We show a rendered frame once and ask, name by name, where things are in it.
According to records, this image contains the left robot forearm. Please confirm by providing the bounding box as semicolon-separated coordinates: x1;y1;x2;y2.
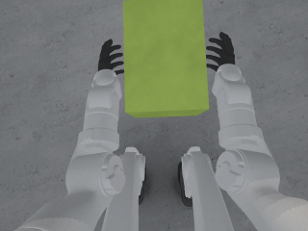
65;69;122;184

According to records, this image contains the robot right upper arm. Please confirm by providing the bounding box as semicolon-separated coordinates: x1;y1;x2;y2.
215;148;308;231

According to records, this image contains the right robot forearm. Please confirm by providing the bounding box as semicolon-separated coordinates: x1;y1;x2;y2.
212;64;274;160

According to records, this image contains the robot right thigh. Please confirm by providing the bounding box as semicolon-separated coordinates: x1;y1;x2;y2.
181;151;234;231

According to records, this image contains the robot left upper arm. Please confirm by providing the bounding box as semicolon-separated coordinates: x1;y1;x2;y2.
13;152;126;231

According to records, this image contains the right robot foot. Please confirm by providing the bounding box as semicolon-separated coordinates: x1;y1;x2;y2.
177;162;193;207

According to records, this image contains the robot left hand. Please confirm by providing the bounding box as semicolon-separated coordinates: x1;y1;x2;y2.
98;38;124;75

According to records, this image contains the robot right hand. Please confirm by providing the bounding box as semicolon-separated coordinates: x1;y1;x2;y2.
206;32;235;72

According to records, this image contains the carton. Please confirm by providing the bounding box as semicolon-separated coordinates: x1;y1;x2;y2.
123;0;210;118

